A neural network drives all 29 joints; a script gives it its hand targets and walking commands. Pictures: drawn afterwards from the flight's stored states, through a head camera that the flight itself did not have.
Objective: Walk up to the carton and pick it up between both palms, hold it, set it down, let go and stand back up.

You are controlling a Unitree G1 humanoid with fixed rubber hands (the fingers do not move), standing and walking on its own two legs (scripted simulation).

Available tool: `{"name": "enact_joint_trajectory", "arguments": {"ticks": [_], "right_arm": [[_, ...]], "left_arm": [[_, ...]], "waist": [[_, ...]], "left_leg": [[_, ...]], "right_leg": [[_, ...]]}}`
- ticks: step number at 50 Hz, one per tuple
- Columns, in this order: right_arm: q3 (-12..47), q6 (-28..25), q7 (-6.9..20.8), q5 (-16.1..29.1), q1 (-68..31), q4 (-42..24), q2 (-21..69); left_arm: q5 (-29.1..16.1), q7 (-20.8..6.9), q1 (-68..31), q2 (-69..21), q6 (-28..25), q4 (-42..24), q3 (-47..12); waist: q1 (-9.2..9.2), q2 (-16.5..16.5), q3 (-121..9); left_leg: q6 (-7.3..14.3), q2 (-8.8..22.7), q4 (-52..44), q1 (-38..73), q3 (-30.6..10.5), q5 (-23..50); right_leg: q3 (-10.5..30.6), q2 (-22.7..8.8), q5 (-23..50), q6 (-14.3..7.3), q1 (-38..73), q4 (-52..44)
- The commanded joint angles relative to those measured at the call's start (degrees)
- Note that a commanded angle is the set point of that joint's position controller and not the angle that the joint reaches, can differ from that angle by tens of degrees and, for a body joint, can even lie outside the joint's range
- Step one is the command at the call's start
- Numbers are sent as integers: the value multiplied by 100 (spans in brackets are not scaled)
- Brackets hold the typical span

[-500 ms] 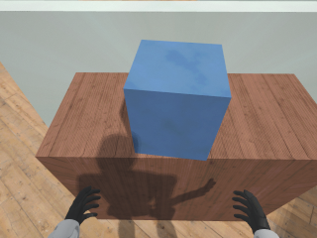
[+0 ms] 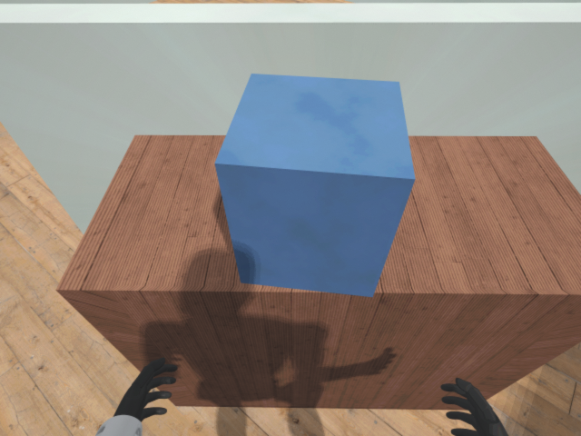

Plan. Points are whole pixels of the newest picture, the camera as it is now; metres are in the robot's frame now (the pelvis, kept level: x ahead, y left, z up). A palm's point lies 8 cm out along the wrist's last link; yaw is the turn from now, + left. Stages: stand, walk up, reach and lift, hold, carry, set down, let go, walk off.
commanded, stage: stand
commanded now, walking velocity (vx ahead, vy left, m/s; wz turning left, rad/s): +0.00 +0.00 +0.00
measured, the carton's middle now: (314, 189) +0.43 +0.00 +0.11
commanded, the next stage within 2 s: none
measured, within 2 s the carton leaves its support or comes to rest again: neither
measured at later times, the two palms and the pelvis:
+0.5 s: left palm (81, 431) +0.14 +0.33 -0.09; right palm out of the picture +0.15 -0.28 -0.09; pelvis +0.02 +0.02 +0.00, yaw +0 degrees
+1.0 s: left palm out of the picture +0.08 +0.33 -0.10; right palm out of the picture +0.09 -0.29 -0.10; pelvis +0.01 +0.02 +0.01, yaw +0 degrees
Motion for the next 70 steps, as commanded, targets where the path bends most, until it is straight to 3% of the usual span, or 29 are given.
{"name": "enact_joint_trajectory", "arguments": {"ticks": [1, 4, 5, 7, 13, 14, 15, 16, 17, 18, 20, 28, 29, 30, 32, 35, 37, 39, 40, 41, 51, 53, 57, 58, 61, 62, 67, 68, 70], "right_arm": [[-390, -12, 56, -20, -143, -253, -1341], [-308, -20, 272, 19, -1, 115, -1448], [-406, 4, 243, 63, -185, 227, -1630], [-361, -15, 279, 57, -350, 236, -1777], [-269, 94, 163, 107, -455, 631, -1801], [-240, 127, 166, 154, -404, 616, -1993], [-256, 119, 113, 152, -90, 815, -1920], [-211, 128, 123, 193, -331, 853, -2097], [-173, 110, 98, 123, -358, 859, -1990], [-193, 109, 72, 157, -412, 879, -2028], [-286, 126, 81, 115, -565, 1022, -2233], [-128, 183, 83, 194, -643, 1349, -1981], [-108, 162, 114, 136, -546, 1455, -1874], [-113, 144, 88, 110, -810, 1388, -2039], [-71, 129, 43, 129, -614, 1572, -1983], [-145, 134, 17, 68, -786, 1628, -2188], [-82, 167, 98, 137, -825, 1745, -2094], [-97, 154, 70, 148, -584, 1809, -2020], [-61, 171, 60, 118, -694, 1805, -1882], [-102, 128, 25, 93, -542, 1884, -2070], [-68, 160, 22, 132, -714, 2076, -2083], [-93, 195, 18, 125, -706, 2165, -2128], [-35, 189, -3, 151, -579, 2264, -2047], [-60, 144, 54, 148, -879, 2141, -2237], [-84, 219, 7, 205, -725, 2183, -2147], [-14, 219, 54, 158, -657, 2204, -1919], [-38, 125, 54, 182, -745, 2163, -2189], [6, 157, 8, 130, -714, 2258, -2056], [-56, 156, 12, 167, -925, 2173, -2060]], "left_arm": [[134, 32, -242, 1270, -450, -135, 562], [84, -31, -224, 1325, -603, 39, 551], [60, -60, -173, 1380, -634, 123, 524], [34, -49, -155, 1454, -615, 354, 521], [97, -23, -127, 1755, -671, 931, 498], [-32, -41, 85, 1576, -675, 984, 385], [-37, -33, -58, 1593, -676, 1182, 321], [-13, -19, -35, 1720, -680, 1171, 355], [4, 1, -115, 1565, -687, 1254, 316], [-14, 11, -204, 1632, -691, 1228, 273], [-26, 23, -318, 1733, -656, 1404, 316], [15, 48, -465, 1768, -631, 1787, 337], [-20, 89, -463, 1721, -638, 1808, 341], [-37, 106, -460, 1875, -680, 1848, 302], [-35, 93, -304, 1666, -694, 2054, 315], [-41, 80, -344, 1603, -725, 2198, 249], [-42, 66, -453, 1731, -722, 2219, 264], [-86, 96, -314, 1794, -682, 2389, 244], [-28, 101, -288, 1818, -731, 2348, 292], [6, 94, -424, 1673, -663, 2374, 248], [-144, 165, -340, 1882, -634, 2548, 276], [-69, 140, -366, 1774, -683, 2648, 224], [-53, 69, -366, 1733, -676, 2643, 240], [-56, 110, -241, 1621, -664, 2646, 184], [-48, 141, -390, 1721, -609, 2696, 219], [-102, 150, -261, 1808, -625, 2750, 255], [-95, 141, -560, 1778, -623, 2730, 257], [-115, 140, -511, 1770, -675, 2743, 252], [-74, 155, -404, 1826, -655, 2850, 252]], "waist": [[-38, -17, -64], [-31, 35, -236], [53, -280, -523], [31, -13, -587], [39, -60, -778], [72, 223, -899], [-178, 267, -726], [2, 429, -756], [-115, 790, -702], [-92, 272, -895], [-101, 207, -598], [-83, 133, -560], [-82, -126, -536], [-29, 349, -546], [-105, 34, -463], [-90, 231, -656], [12, -211, -539], [-151, 228, -386], [-84, -212, -307], [-120, 252, -264], [-28, -48, -502], [-57, 352, -264], [-73, -188, -433], [25, 321, -133], [-85, -63, -465], [-94, 348, -320], [-209, 95, -310], [-54, -71, -275], [-136, 391, -410]], "left_leg": [[332, 278, -93, -507, -348, -68], [347, 187, 121, -693, -279, -82], [330, 262, 127, -456, -322, 72], [405, 403, 72, -433, -450, 736], [436, 528, -51, -158, -485, 2217], [478, 469, 139, 79, -437, 2157], [429, 447, -22, -138, -420, 2276], [440, 484, -76, 101, -388, 2099], [385, 482, -152, -21, -384, 2091], [363, 482, -136, 170, -452, 2488], [388, 548, -157, 265, -445, 2926], [347, 503, -622, -55, -491, 1302], [342, 468, -623, 75, -462, 1575], [338, 459, -549, 151, -415, 1632], [386, 483, -585, -37, -531, 1325], [378, 434, -630, 173, -548, 1429], [452, 534, -705, 74, -664, 1581], [387, 473, -704, 13, -542, 1424], [424, 517, -628, 12, -622, 1562], [400, 440, -630, 13, -436, 1583], [385, 482, -790, 47, -577, 1134], [375, 485, -822, 113, -549, 1153], [347, 564, -1040, 47, -675, 733], [371, 550, -927, -85, -636, 685], [332, 475, -896, 66, -592, 441], [331, 543, -835, 24, -670, 596], [300, 455, -849, -83, -614, 931], [336, 515, -880, -84, -698, 1191], [363, 552, -688, 125, -640, 1224]], "right_leg": [[720, -701, -389, -5, -457, -430], [896, -833, -459, -92, -369, -504], [786, -820, -349, -103, -481, -404], [612, -718, 958, -73, -202, -113], [437, -677, 1946, -96, 248, 118], [556, -729, 2129, -137, 249, -28], [608, -740, 2143, -201, 198, 192], [632, -785, 2002, -145, 84, -8], [594, -850, 2024, -106, 178, -51], [518, -737, 2194, -157, 206, 144], [410, -655, 2177, -79, 21, 68], [546, -783, 1273, -21, 361, -433], [514, -811, 1399, -24, 397, -348], [603, -800, 1281, -49, 237, -493], [591, -807, 1401, -51, 418, -552], [504, -787, 1399, 25, 463, -617], [471, -802, 1231, -33, 484, -481], [598, -836, 1209, -47, 439, -655], [476, -818, 1171, -51, 365, -565], [635, -888, 1499, -100, 350, -606], [615, -911, 1127, -89, 504, -707], [687, -912, 1084, -33, 453, -791], [510, -871, 767, -23, 465, -675], [662, -870, 773, -8, 268, -850], [635, -805, 657, -59, 260, -903], [741, -920, 670, -85, 342, -848], [626, -876, 1154, -88, 337, -740], [541, -897, 1075, -54, 474, -654], [586, -858, 1276, -25, 351, -840]]}}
